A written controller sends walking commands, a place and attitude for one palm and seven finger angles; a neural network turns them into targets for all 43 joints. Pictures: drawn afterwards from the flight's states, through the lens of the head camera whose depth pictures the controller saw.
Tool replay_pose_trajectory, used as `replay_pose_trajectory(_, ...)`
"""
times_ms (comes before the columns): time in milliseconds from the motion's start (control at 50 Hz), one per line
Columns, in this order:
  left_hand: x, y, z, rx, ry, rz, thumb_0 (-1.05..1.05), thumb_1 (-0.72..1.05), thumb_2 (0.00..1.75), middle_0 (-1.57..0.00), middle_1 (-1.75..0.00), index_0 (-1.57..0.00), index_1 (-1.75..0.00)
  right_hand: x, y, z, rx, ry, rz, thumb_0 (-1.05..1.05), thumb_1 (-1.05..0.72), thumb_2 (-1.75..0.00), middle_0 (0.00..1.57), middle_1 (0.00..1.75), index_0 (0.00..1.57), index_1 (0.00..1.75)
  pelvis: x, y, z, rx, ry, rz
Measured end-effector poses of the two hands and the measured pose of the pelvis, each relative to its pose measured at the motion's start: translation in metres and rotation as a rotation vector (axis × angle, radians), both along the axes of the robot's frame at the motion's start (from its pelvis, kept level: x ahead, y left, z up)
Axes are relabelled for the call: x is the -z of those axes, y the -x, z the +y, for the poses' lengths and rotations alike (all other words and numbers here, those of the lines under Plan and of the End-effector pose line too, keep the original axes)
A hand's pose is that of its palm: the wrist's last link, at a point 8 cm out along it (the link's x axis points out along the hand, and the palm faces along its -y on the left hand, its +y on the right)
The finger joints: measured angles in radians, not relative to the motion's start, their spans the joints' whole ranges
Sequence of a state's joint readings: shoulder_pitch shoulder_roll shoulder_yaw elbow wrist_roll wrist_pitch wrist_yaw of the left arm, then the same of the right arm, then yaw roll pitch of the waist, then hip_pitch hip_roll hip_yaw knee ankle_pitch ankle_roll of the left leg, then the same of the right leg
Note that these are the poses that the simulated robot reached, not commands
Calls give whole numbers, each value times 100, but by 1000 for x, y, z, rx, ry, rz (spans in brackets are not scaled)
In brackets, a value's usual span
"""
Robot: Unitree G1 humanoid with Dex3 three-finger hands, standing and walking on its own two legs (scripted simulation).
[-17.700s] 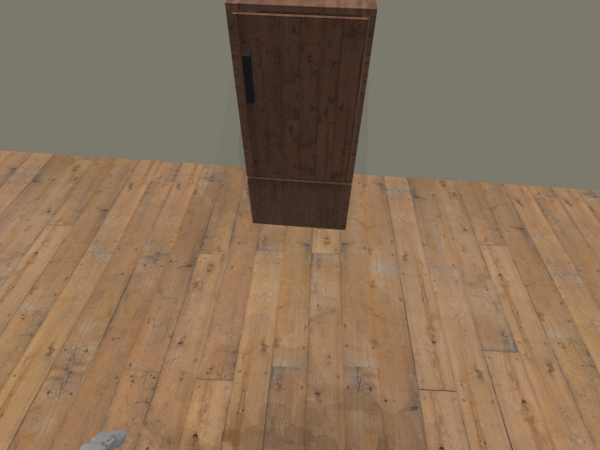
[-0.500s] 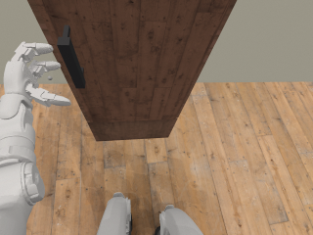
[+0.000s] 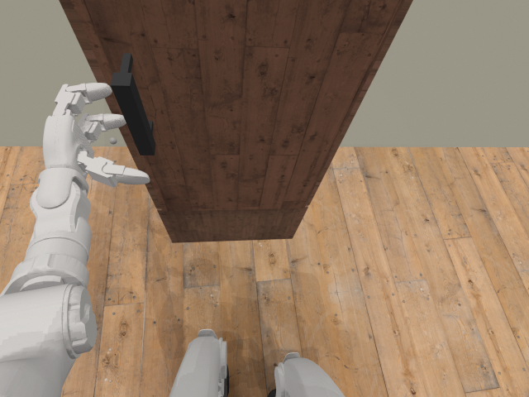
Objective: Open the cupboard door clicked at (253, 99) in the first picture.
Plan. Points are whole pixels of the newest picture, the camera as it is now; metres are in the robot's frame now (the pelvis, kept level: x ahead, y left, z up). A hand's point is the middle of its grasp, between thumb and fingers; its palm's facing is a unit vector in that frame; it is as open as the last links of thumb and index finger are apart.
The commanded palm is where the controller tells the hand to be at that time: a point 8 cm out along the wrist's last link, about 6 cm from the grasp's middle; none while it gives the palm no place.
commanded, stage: slide the fingers in behind the handle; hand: left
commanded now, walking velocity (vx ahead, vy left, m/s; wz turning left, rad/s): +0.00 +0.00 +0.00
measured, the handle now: (138, 108) +0.52 +0.19 +0.06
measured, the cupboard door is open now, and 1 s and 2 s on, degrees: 0 0 0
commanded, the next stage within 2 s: move the hooked fingers beside the handle in 0.82 s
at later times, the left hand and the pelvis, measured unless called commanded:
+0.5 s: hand (122, 146) +0.47 +0.21 +0.05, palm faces +0.13 -0.99 +0.02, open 15.3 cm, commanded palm +0.45 +0.21 +0.05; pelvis +0.00 +0.00 +0.00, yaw +1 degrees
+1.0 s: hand (124, 146) +0.47 +0.21 +0.05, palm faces +0.13 -0.99 +0.00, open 15.4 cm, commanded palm +0.45 +0.20 +0.05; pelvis -0.01 +0.01 +0.00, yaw +1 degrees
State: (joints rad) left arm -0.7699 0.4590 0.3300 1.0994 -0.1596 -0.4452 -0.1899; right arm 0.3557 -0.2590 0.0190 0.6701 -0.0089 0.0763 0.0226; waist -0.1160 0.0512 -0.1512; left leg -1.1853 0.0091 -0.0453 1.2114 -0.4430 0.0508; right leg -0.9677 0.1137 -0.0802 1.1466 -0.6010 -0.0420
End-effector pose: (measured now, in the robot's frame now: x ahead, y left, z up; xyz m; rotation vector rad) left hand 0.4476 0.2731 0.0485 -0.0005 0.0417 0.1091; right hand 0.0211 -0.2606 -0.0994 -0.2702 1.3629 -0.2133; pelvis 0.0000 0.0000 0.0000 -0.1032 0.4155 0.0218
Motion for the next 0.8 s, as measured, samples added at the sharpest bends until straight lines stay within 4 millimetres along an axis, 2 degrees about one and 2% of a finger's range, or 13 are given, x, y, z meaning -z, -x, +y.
replay_pose_trajectory(360,2,8,-12,-16,9,-19,-2,-50,30,-30,-120,-5,-111,0,-14,1,-38,-3,-34,0,-91,-90,20,30,20,30,0,2,2,-15,2,-13)
replay_pose_trajectory(800,2,8,-13,-26,0,-28,-2,-50,30,-30,-120,-4,-114,4,-6,9,-54,-8,-13,1,-91,-90,20,30,20,30,3,8,8,-26,10,-8)
